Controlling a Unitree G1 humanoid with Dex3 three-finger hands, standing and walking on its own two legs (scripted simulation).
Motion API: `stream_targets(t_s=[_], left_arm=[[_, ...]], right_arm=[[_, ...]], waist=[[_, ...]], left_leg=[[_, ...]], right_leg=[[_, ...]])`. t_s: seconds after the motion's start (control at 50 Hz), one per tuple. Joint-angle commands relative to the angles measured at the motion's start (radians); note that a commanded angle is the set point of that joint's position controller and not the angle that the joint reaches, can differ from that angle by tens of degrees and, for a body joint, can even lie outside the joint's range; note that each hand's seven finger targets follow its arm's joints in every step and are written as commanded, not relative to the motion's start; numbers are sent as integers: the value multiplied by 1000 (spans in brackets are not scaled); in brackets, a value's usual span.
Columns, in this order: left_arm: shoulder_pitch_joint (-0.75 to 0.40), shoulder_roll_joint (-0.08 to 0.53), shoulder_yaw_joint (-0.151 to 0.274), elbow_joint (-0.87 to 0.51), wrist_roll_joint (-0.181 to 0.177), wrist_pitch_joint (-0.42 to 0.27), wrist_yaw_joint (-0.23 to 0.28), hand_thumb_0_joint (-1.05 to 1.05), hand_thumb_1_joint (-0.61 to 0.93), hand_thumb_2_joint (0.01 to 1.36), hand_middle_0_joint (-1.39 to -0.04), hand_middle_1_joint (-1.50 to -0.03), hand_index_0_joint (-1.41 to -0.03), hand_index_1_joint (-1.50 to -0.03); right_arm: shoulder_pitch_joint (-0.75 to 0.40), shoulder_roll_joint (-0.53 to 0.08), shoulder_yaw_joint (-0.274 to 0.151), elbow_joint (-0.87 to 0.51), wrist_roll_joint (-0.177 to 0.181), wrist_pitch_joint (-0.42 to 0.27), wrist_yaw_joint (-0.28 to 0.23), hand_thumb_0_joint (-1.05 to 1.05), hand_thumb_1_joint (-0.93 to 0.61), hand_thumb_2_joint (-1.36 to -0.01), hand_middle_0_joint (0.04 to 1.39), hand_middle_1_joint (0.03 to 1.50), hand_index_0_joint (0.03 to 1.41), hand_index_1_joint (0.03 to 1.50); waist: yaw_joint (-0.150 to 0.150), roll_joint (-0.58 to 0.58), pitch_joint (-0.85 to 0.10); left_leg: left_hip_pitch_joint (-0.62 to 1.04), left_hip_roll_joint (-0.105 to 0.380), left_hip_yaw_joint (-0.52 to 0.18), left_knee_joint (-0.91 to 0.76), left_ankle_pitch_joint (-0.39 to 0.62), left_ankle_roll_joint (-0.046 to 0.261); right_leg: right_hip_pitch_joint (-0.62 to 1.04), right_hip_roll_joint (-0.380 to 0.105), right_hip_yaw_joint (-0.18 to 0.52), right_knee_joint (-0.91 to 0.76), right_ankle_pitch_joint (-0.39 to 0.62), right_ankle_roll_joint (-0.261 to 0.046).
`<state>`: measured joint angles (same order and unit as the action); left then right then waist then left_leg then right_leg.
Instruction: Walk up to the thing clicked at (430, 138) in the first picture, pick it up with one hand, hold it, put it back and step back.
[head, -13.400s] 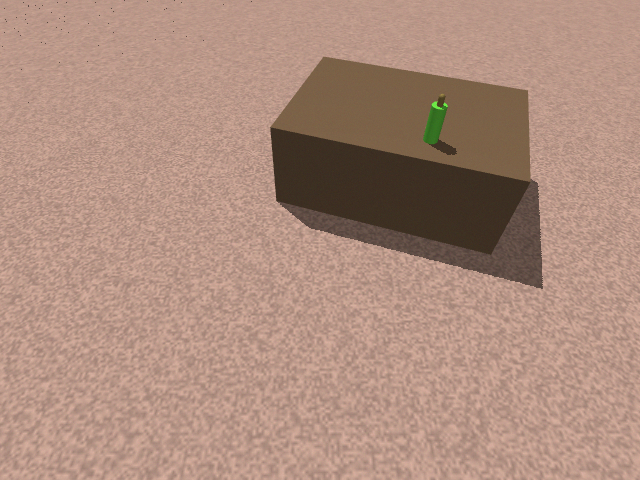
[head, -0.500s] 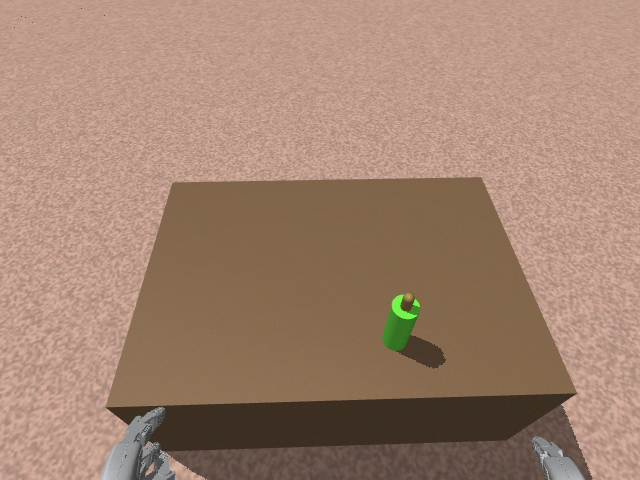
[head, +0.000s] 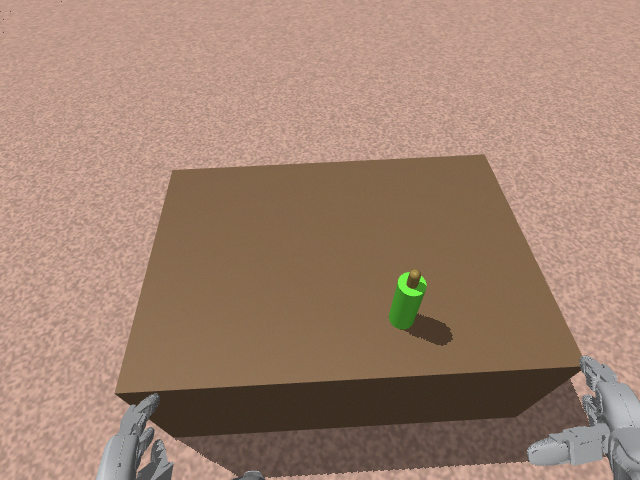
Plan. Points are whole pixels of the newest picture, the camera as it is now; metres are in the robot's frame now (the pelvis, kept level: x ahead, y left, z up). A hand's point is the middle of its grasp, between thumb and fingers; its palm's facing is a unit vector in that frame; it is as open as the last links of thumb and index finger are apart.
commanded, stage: go down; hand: right
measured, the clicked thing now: (408, 297) +0.51 -0.16 -0.24
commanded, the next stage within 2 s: approach in 1.66 s
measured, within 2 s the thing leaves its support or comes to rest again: neither
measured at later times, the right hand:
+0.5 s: hand (593, 323) +0.33 -0.33 +0.01, palm faces +0.11 +0.98 -0.15, open 17.6 cm
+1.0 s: hand (597, 283) +0.37 -0.35 +0.03, palm faces +0.10 +0.99 -0.10, open 17.6 cm
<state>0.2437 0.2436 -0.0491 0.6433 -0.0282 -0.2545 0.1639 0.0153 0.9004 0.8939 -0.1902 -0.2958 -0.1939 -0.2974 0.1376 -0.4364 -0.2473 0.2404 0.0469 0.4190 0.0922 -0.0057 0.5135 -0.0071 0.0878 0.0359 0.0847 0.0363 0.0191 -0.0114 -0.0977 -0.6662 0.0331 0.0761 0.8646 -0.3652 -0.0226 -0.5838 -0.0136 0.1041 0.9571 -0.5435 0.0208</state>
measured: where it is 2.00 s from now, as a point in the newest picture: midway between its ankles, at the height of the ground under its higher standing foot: outside the picture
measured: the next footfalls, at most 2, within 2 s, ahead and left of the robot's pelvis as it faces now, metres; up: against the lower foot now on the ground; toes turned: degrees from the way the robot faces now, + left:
none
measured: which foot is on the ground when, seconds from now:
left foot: down 0.00-1.00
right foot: down 0.00-1.00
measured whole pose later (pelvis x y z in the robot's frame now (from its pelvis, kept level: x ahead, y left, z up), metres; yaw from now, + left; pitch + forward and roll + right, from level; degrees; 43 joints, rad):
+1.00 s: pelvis -0.02 +0.00 +0.00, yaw +2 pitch +16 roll +2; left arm 0.36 0.32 -0.07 0.70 0.01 -0.18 0.11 0.01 0.91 0.90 -0.19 -0.30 -0.20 -0.30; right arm -0.58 -0.79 -0.55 1.17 0.07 -0.18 0.53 -0.01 0.57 -0.01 0.08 0.04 0.07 0.04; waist 0.09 0.03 -0.07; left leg -0.83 0.03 0.05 0.86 -0.31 -0.02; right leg -0.74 -0.02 0.08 0.96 -0.50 0.02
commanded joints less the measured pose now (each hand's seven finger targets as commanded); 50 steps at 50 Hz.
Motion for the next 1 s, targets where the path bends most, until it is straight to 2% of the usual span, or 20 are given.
stream_targets(t_s=[0.0, 0.04, 0.12, 0.16, 0.22, 0.28, 0.32, 0.4, 0.44, 0.48, 0.54, 0.58, 0.6, 0.66, 0.68, 0.7, 0.72, 0.86, 0.96, 0.98], left_arm=[[0, 174, 69, -95, -3, -55, 26, 0, 903, 894, -190, -290, -190, -289], [0, 184, 72, -80, -1, -49, 24, 0, 896, 897, -192, -288, -189, -291], [39, 186, 73, -72, -4, -33, 11, 0, 890, 901, -188, -283, -183, -287], [59, 198, 83, -65, -5, -25, 4, 0, 891, 902, -187, -283, -183, -287], [73, 210, 95, -69, 1, -19, -2, 0, 892, 901, -185, -280, -180, -285], [90, 214, 97, -71, 4, -13, -9, 0, 891, 903, -184, -280, -178, -285], [99, 225, 102, -69, 7, -7, -12, 0, 895, 901, -183, -282, -180, -286], [125, 240, 100, -62, 11, 12, -12, 0, 895, 905, -183, -282, -178, -287], [146, 239, 98, -49, 13, 19, -14, 0, 899, 906, -185, -284, -180, -289], [157, 247, 90, -40, 14, 25, -15, 0, 903, 905, -185, -285, -181, -289], [178, 247, 84, -31, 18, 37, -21, 0, 909, 905, -187, -290, -184, -292], [185, 248, 81, -32, 19, 39, -24, 0, 910, 902, -188, -290, -186, -291], [188, 248, 79, -29, 20, 41, -25, 0, 913, 905, -187, -291, -185, -292], [192, 253, 80, -29, 22, 41, -31, 0, 919, 903, -189, -293, -188, -293], [198, 253, 78, -28, 23, 43, -34, 0, 916, 906, -189, -294, -187, -295], [201, 256, 80, -28, 23, 42, -34, 0, 917, 904, -188, -294, -187, -294], [201, 258, 78, -26, 24, 43, -36, 0, 915, 901, -189, -294, -188, -294], [214, 270, 68, -13, 31, 41, -42, 0, 919, 907, -186, -297, -186, -296], [238, 269, 54, -2, 35, 45, -47, 0, 914, 907, -186, -297, -186, -297], [243, 275, 61, -5, 36, 48, -49, 0, 906, 910, -188, -296, -185, -299]], right_arm=[[-258, -310, -162, -25, 12, -78, 61, 0, 503, 0, 101, 25, 87, 25], [-298, -348, -198, 61, 20, -85, 96, 0, 481, 0, 99, 26, 86, 26], [-319, -338, -194, 210, 35, -109, 183, 0, 515, 0, 93, 30, 83, 30], [-378, -392, -227, 239, 37, -146, 218, 0, 552, 0, 84, 34, 77, 34], [-499, -460, -265, 221, 40, -224, 259, 0, 581, 0, 78, 37, 74, 37], [-567, -500, -291, 287, 39, -303, 286, 0, 611, 0, 72, 40, 70, 40], [-633, -499, -284, 324, 42, -358, 301, 0, 611, 0, 69, 41, 68, 41], [-757, -564, -305, 363, 52, -449, 333, 0, 611, 0, 67, 43, 65, 43], [-751, -561, -305, 443, 49, -475, 346, 0, 611, 0, 76, 39, 69, 39], [-782, -616, -332, 485, 47, -500, 355, 0, 611, 0, 79, 37, 70, 37], [-766, -598, -322, 614, 51, -525, 375, 0, 596, 0, 84, 34, 72, 34], [-827, -659, -349, 586, 45, -550, 379, 0, 592, 0, 86, 34, 73, 34], [-795, -623, -333, 678, 46, -547, 389, 0, 584, 0, 87, 33, 73, 33], [-870, -649, -336, 638, 50, -582, 402, 0, 591, 0, 85, 34, 72, 34], [-830, -638, -334, 733, 46, -582, 407, 0, 591, 0, 88, 33, 73, 33], [-919, -669, -342, 629, 53, -602, 411, 0, 597, 0, 84, 35, 71, 35], [-870, -656, -336, 729, 48, -603, 414, 0, 592, 0, 88, 33, 73, 33], [-1031, -732, -353, 677, 56, -667, 435, 0, 573, 0, 83, 35, 69, 35], [-1006, -746, -367, 778, 54, -670, 444, 0, 550, 0, 86, 33, 71, 33], [-1037, -774, -378, 727, 51, -675, 444, 0, 545, -4, 84, 34, 70, 34]], waist=[[32, -101, -179], [14, -121, -167], [8, -76, -162], [6, -80, -185], [0, -79, -206], [13, -62, -206], [24, -70, -207], [25, -153, -288], [29, -141, -293], [20, -167, -309], [27, -124, -257], [13, -140, -295], [26, -99, -263], [29, -118, -291], [41, -79, -264], [30, -109, -313], [47, -87, -275], [50, -174, -359], [53, -150, -356], [45, -184, -384]], left_leg=[[221, -16, -19, -131, 199, 23], [222, -16, -12, -133, 181, 28], [242, -24, -4, -127, 251, 36], [254, -22, -9, -124, 284, 39], [263, -16, -22, -122, 277, 41], [248, -13, -32, -114, 278, 42], [217, -16, -36, -106, 252, 43], [208, -18, -39, -91, 244, 49], [213, -18, -42, -93, 254, 51], [215, -19, -39, -89, 262, 54], [198, -24, -34, -99, 255, 54], [236, -19, -41, -97, 278, 57], [221, -21, -41, -98, 277, 57], [204, -21, -44, -89, 276, 58], [207, -19, -48, -94, 279, 57], [206, -20, -50, -82, 285, 57], [198, -19, -51, -88, 277, 55], [135, -24, -49, -69, 249, 56], [145, -23, -54, -66, 289, 57], [162, -22, -53, -59, 303, 60]], right_leg=[[20, 18, -40, -178, 315, -22], [-6, 17, -38, -188, 305, -18], [-2, 9, -37, -198, 400, -16], [-2, 8, -39, -196, 426, -18], [-5, 7, -42, -193, 403, -26], [-18, 11, -48, -188, 384, -32], [-20, 10, -46, -187, 358, -36], [21, 10, -44, -189, 382, -28], [9, 14, -47, -185, 389, -28], [17, 11, -44, -189, 426, -21], [-21, 7, -43, -188, 428, -21], [-32, 11, -49, -189, 426, -23], [-50, 10, -49, -187, 424, -23], [-45, 8, -45, -177, 421, -25], [-70, 10, -51, -172, 412, -29], [-52, 10, -47, -169, 422, -28], [-66, 13, -50, -164, 401, -33], [-25, 12, -44, -150, 411, -23], [-44, 13, -52, -128, 450, -24], [-37, 13, -50, -130, 464, -23]])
